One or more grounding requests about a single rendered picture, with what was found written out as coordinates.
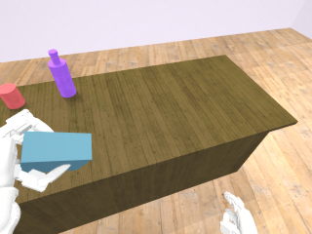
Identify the robot left forearm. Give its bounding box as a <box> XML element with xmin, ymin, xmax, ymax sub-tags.
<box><xmin>0</xmin><ymin>186</ymin><xmax>21</xmax><ymax>234</ymax></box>

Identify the table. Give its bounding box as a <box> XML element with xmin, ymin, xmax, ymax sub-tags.
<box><xmin>0</xmin><ymin>55</ymin><xmax>298</xmax><ymax>234</ymax></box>

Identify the sponge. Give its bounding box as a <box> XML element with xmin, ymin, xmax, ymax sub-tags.
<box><xmin>20</xmin><ymin>131</ymin><xmax>93</xmax><ymax>173</ymax></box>

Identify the right robot hand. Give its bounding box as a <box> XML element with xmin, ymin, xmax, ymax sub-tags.
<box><xmin>220</xmin><ymin>191</ymin><xmax>258</xmax><ymax>234</ymax></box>

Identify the left robot hand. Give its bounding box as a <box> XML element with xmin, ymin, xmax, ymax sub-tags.
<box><xmin>0</xmin><ymin>109</ymin><xmax>71</xmax><ymax>192</ymax></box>

